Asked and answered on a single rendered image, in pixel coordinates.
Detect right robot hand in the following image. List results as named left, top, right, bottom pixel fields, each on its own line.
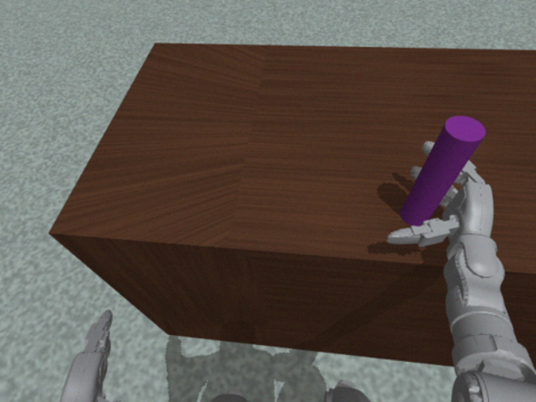
left=387, top=141, right=493, bottom=247

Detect can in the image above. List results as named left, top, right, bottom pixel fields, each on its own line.
left=400, top=116, right=486, bottom=226

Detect right robot arm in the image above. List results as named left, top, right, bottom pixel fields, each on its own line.
left=443, top=234, right=536, bottom=402

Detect left robot hand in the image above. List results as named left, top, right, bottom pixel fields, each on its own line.
left=60, top=310, right=121, bottom=402

